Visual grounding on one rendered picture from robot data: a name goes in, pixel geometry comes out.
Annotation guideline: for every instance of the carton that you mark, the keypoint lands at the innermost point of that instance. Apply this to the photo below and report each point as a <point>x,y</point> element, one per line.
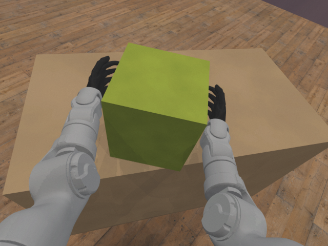
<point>156,106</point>

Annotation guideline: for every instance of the robot left forearm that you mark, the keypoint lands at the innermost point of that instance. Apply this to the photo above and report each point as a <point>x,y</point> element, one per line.
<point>81,127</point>

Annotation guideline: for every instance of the robot left hand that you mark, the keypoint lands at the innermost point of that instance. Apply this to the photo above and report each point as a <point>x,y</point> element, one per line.
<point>98,78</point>

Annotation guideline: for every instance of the robot left upper arm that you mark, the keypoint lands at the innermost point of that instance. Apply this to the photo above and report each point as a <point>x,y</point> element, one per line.
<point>60,188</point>

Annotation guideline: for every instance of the pedestal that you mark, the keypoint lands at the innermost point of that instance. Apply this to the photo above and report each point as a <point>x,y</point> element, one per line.
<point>273,131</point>

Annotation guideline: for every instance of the robot right hand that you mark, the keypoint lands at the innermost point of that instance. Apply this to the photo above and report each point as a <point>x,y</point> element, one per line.
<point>219,106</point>

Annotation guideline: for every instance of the robot right forearm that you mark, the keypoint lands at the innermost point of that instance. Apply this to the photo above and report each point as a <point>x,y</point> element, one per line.
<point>219,165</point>

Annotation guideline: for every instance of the robot right upper arm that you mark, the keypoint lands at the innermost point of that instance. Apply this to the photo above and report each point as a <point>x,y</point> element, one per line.
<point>231,221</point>

